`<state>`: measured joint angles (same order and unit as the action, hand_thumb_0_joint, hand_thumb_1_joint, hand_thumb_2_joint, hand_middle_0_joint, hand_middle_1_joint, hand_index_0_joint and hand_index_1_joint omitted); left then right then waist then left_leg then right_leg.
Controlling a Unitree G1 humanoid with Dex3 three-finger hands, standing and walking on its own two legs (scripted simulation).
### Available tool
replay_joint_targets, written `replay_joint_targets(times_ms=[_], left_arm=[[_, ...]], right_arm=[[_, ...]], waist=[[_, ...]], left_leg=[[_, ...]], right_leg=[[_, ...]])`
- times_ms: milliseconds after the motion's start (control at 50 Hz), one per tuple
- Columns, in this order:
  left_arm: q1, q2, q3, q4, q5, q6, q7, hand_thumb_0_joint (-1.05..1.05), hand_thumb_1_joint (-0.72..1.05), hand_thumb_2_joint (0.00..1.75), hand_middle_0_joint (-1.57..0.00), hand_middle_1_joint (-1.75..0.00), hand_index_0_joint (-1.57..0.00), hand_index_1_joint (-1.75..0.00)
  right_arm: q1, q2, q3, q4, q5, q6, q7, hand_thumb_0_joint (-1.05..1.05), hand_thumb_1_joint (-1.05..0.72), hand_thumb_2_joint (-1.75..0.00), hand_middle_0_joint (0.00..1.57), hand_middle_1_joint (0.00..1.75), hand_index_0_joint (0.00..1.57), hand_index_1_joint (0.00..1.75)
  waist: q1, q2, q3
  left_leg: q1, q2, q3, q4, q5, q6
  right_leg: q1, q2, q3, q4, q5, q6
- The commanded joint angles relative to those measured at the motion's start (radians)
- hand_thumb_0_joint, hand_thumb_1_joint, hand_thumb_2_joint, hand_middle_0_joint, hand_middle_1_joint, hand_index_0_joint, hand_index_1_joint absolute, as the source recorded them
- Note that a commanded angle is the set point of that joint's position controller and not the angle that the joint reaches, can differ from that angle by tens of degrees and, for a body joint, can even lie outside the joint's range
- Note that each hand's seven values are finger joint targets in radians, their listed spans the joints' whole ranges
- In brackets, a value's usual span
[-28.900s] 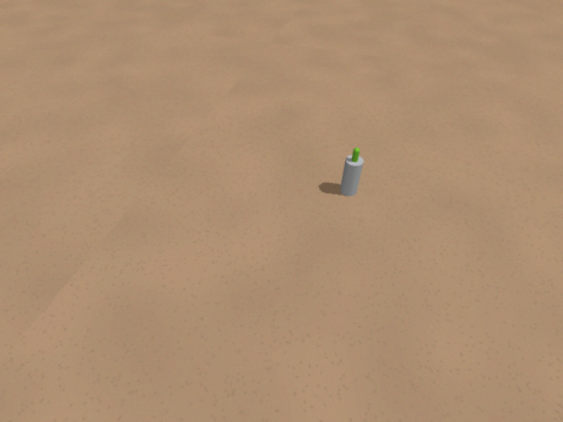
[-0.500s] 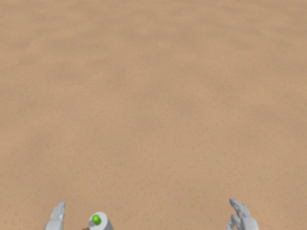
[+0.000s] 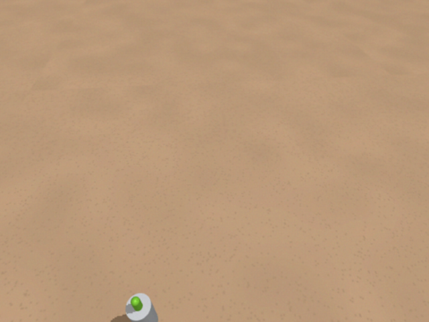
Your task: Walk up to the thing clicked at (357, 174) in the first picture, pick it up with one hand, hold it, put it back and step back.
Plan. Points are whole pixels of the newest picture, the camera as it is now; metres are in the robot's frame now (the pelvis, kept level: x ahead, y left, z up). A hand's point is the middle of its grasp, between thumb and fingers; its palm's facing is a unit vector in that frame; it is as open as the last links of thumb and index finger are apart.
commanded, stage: stand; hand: left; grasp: from the side
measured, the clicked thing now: (141, 311) +0.33 +0.25 -0.61
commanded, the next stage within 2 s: none
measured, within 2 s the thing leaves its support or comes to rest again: neither
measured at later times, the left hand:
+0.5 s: hand out of the picture +0.04 +0.25 -0.13, palm faces -0.02 -0.94 -0.35, open 7.4 cm
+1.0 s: hand out of the picture +0.05 +0.25 -0.13, palm faces -0.04 -0.94 -0.34, open 7.4 cm
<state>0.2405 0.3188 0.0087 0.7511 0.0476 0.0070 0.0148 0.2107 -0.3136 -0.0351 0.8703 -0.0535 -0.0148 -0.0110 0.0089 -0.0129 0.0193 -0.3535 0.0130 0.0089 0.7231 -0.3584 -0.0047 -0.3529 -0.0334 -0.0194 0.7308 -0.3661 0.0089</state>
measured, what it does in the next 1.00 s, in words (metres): stands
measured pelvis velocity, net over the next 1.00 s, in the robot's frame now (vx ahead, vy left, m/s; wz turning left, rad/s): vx -0.01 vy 0.00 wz -0.01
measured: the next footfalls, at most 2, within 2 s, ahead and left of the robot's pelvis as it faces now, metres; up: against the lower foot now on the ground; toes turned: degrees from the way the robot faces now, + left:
none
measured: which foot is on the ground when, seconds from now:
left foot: down 0.00-1.00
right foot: down 0.00-1.00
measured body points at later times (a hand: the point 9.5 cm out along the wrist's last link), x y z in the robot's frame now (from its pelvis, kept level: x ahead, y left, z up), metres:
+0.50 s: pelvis -0.01 +0.01 +0.03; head -0.02 +0.00 +0.48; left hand +0.04 +0.30 -0.10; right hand +0.05 -0.28 -0.12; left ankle +0.02 +0.12 -0.72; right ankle +0.01 -0.13 -0.72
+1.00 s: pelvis -0.01 +0.00 +0.03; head -0.01 +0.00 +0.48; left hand +0.05 +0.30 -0.10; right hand +0.05 -0.29 -0.11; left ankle +0.02 +0.12 -0.72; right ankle +0.01 -0.13 -0.72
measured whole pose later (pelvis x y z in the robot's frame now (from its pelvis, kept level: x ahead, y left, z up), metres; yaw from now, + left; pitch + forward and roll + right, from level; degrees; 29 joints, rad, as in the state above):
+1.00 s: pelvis -0.01 +0.00 +0.03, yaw +0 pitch -3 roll +0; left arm 0.13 0.32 -0.01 1.17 0.02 -0.01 0.00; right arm 0.14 -0.33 0.00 1.15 -0.02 0.00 0.00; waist 0.00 0.01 0.05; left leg -0.13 0.01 0.02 0.35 -0.16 0.00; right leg -0.13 -0.03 -0.02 0.36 -0.17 0.02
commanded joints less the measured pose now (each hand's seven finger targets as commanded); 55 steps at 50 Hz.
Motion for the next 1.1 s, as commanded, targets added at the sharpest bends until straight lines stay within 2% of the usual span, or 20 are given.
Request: replay_joint_targets(times_ms=[0,40,100,160,180,260,380,480,600,620,900,1020,1080], left_arm=[[-0.078,0.158,0.051,-0.009,-0.007,-0.047,0.016,0.0,0.9,0.9,-0.2,-0.3,-0.2,-0.3],[-0.073,0.159,0.047,0.038,-0.013,-0.047,0.014,0.0,0.9,0.9,-0.2,-0.3,-0.2,-0.3],[-0.072,0.171,0.043,0.107,-0.017,-0.049,0.017,0.0,0.9,0.9,-0.2,-0.3,-0.2,-0.3],[-0.083,0.18,0.039,0.163,-0.022,-0.046,0.017,0.0,0.9,0.9,-0.2,-0.3,-0.2,-0.3],[-0.087,0.184,0.039,0.178,-0.022,-0.045,0.017,0.0,0.9,0.9,-0.2,-0.3,-0.2,-0.3],[-0.095,0.19,0.034,0.234,-0.023,-0.039,0.016,0.0,0.9,0.9,-0.2,-0.3,-0.2,-0.3],[-0.11,0.196,0.031,0.295,-0.023,-0.041,0.013,0.0,0.9,0.9,-0.2,-0.3,-0.2,-0.3],[-0.12,0.202,0.027,0.324,-0.023,-0.044,0.013,0.0,0.9,0.9,-0.2,-0.3,-0.2,-0.3],[-0.137,0.213,0.029,0.343,-0.024,-0.04,0.011,0.0,0.9,0.9,-0.2,-0.3,-0.2,-0.3],[-0.134,0.214,0.026,0.346,-0.023,-0.039,0.01,0.0,0.9,0.9,-0.2,-0.3,-0.2,-0.3],[-0.148,0.218,0.022,0.364,-0.027,-0.041,0.006,0.0,0.9,0.9,-0.2,-0.3,-0.2,-0.3],[-0.149,0.217,0.022,0.365,-0.03,-0.038,0.003,0.0,0.9,0.9,-0.2,-0.3,-0.2,-0.3],[-0.161,0.217,0.023,0.364,-0.032,-0.043,0.003,0.0,0.9,0.9,-0.2,-0.3,-0.2,-0.3]], right_arm=[[-0.076,-0.149,-0.04,-0.047,0.003,-0.025,-0.006,0.0,-0.9,-0.9,0.2,0.3,0.2,0.3],[-0.065,-0.157,-0.036,-0.014,0.007,-0.024,-0.006,0.0,-0.9,-0.9,0.2,0.3,0.2,0.3],[-0.063,-0.166,-0.032,0.032,0.014,-0.022,-0.008,0.0,-0.9,-0.9,0.2,0.3,0.2,0.3],[-0.064,-0.178,-0.028,0.075,0.02,-0.017,-0.009,0.0,-0.9,-0.9,0.2,0.3,0.2,0.3],[-0.063,-0.184,-0.029,0.088,0.02,-0.015,-0.008,0.0,-0.9,-0.9,0.2,0.3,0.2,0.3],[-0.079,-0.193,-0.025,0.127,0.022,-0.01,-0.009,0.0,-0.9,-0.9,0.2,0.3,0.2,0.3],[-0.083,-0.193,-0.019,0.169,0.026,-0.007,-0.007,0.0,-0.9,-0.9,0.2,0.3,0.2,0.3],[-0.098,-0.19,-0.016,0.189,0.03,-0.008,-0.003,0.0,-0.9,-0.9,0.2,0.3,0.2,0.3],[-0.097,-0.196,-0.012,0.209,0.029,-0.001,-0.002,0.0,-0.9,-0.9,0.2,0.3,0.2,0.3],[-0.101,-0.198,-0.011,0.211,0.029,-0.001,0.0,0.0,-0.9,-0.9,0.2,0.3,0.2,0.3],[-0.112,-0.218,-0.006,0.226,0.036,-0.006,-0.001,0.0,-0.9,-0.9,0.2,0.3,0.2,0.3],[-0.114,-0.221,-0.004,0.234,0.037,-0.008,-0.001,0.0,-0.9,-0.9,0.2,0.3,0.2,0.3],[-0.112,-0.214,-0.001,0.234,0.037,-0.013,-0.002,0.0,-0.9,-0.9,0.2,0.3,0.2,0.3]], waist=[[0.006,0.037,-0.035],[0.004,0.048,-0.024],[0.004,0.02,-0.03],[0.0,0.02,-0.011],[-0.001,0.021,-0.005],[0.002,0.031,0.009],[-0.002,0.011,0.037],[-0.002,-0.006,0.017],[-0.005,0.013,0.04],[-0.003,0.01,0.045],[-0.008,0.009,0.0],[-0.007,0.014,0.009],[-0.012,0.007,-0.024]], left_leg=[[0.027,0.064,-0.108,-0.244,0.065,0.058],[0.047,0.073,-0.119,-0.287,0.087,0.054],[0.104,0.074,-0.109,-0.301,0.171,0.043],[0.142,0.078,-0.105,-0.333,0.188,0.035],[0.138,0.077,-0.107,-0.354,0.152,0.033],[0.142,0.086,-0.116,-0.412,0.098,0.03],[0.155,0.086,-0.11,-0.441,0.094,0.026],[0.192,0.085,-0.104,-0.441,0.141,0.022],[0.161,0.085,-0.099,-0.457,0.07,0.023],[0.155,0.082,-0.103,-0.465,0.05,0.021],[0.193,0.101,-0.098,-0.455,0.148,0.026],[0.181,0.101,-0.096,-0.469,0.134,0.021],[0.215,0.108,-0.088,-0.456,0.224,0.022]], right_leg=[[0.07,-0.052,0.089,-0.212,0.117,-0.056],[0.106,-0.057,0.09,-0.242,0.148,-0.051],[0.145,-0.071,0.098,-0.285,0.208,-0.046],[0.154,-0.074,0.098,-0.325,0.199,-0.041],[0.16,-0.071,0.096,-0.341,0.164,-0.036],[0.184,-0.069,0.09,-0.37,0.154,-0.029],[0.186,-0.076,0.096,-0.409,0.146,-0.022],[0.186,-0.083,0.1,-0.438,0.145,-0.017],[0.189,-0.081,0.103,-0.45,0.106,-0.015],[0.176,-0.077,0.1,-0.452,0.075,-0.013],[0.21,-0.091,0.104,-0.454,0.179,-0.021],[0.217,-0.088,0.102,-0.453,0.174,-0.021],[0.237,-0.099,0.105,-0.447,0.276,-0.022]])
